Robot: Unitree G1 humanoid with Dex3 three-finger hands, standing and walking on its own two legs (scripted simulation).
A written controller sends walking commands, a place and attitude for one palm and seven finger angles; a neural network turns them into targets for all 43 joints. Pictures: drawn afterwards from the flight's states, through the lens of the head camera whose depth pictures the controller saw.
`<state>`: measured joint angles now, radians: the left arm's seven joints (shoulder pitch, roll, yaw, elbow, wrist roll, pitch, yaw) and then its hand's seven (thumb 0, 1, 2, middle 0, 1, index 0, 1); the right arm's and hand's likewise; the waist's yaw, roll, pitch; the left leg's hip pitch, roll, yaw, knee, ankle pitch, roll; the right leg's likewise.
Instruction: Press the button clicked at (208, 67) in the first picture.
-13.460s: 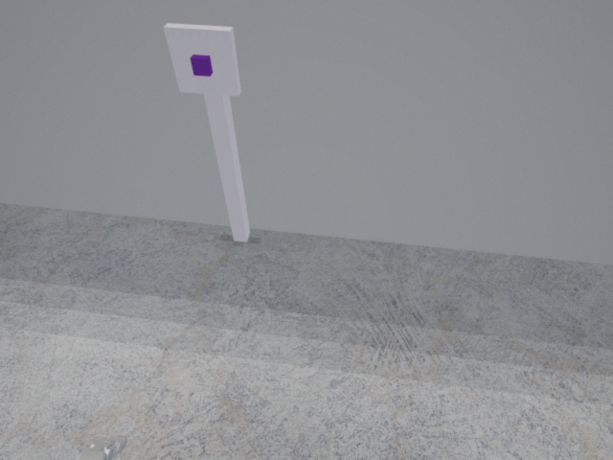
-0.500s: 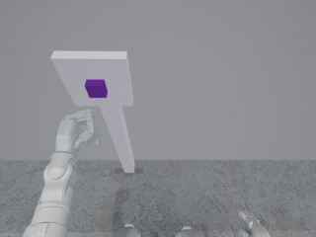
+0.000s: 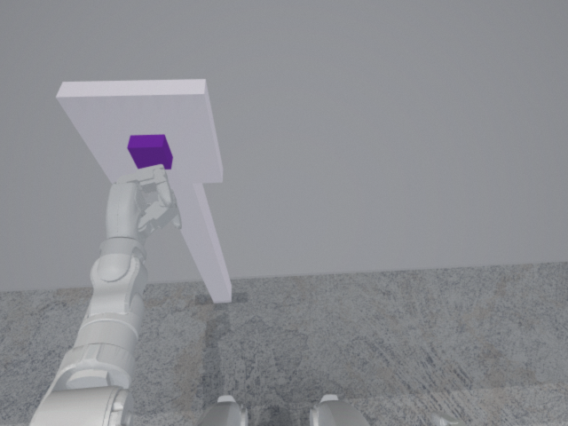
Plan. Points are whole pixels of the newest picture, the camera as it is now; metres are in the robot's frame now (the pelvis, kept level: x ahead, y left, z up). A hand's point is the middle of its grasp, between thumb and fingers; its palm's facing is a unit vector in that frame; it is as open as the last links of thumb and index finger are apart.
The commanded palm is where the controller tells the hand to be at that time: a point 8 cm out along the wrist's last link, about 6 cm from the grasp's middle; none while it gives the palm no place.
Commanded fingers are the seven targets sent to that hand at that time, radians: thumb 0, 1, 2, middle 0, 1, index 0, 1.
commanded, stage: aim a knuckle at the button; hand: left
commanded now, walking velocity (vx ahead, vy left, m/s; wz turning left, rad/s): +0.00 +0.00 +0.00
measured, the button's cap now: (151, 151) +0.48 +0.19 +0.09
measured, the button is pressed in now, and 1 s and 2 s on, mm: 0 0 11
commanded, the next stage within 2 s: press the button with the knuckle in 0.48 s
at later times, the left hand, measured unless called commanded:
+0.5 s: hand (173, 213) +0.40 +0.15 +0.05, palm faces +0.04 -1.00 -0.01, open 3.1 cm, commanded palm +0.37 +0.21 +0.06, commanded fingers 0.00 0.90 0.90 -1.30 -1.50 -1.30 -1.50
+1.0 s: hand (178, 196) +0.43 +0.15 +0.06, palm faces +0.05 -1.00 -0.03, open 3.0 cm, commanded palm +0.40 +0.20 +0.06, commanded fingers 0.00 0.90 0.90 -1.30 -1.50 -1.30 -1.50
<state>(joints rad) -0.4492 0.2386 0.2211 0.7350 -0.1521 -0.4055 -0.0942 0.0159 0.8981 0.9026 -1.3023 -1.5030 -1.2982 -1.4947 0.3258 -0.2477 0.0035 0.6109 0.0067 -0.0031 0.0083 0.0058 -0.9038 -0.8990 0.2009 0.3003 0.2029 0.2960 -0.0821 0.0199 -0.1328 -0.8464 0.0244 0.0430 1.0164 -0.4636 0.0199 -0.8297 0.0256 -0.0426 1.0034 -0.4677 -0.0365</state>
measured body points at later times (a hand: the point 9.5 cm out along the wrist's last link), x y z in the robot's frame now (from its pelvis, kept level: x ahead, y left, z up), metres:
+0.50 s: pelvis +0.00 +0.00 +0.00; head +0.07 +0.01 +0.45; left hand +0.39 +0.21 +0.06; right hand +0.11 -0.25 -0.11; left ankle +0.01 +0.11 -0.67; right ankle +0.01 -0.10 -0.67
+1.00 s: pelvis +0.00 +0.00 +0.00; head +0.08 +0.00 +0.44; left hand +0.42 +0.20 +0.06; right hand +0.07 -0.26 -0.12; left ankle +0.01 +0.11 -0.67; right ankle +0.01 -0.10 -0.67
